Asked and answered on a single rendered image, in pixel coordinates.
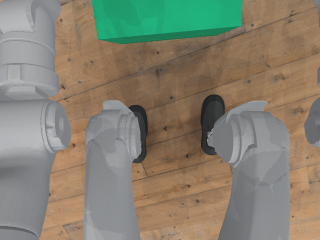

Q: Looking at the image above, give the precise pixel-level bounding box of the robot left forearm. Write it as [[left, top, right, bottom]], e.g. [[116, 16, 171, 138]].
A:
[[0, 0, 61, 102]]

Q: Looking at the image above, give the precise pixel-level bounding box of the left robot foot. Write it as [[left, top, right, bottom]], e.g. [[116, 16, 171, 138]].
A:
[[129, 105, 148, 163]]

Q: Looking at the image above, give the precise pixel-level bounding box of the carton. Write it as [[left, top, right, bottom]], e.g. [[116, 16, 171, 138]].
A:
[[91, 0, 243, 44]]

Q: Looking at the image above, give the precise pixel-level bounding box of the right robot upper arm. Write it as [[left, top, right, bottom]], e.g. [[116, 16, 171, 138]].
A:
[[304, 97, 320, 148]]

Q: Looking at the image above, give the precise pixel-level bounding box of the left robot upper arm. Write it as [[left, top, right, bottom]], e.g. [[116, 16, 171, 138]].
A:
[[0, 99, 72, 240]]

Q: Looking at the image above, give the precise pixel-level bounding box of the robot left shin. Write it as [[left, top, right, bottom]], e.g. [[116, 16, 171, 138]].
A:
[[85, 100, 142, 159]]

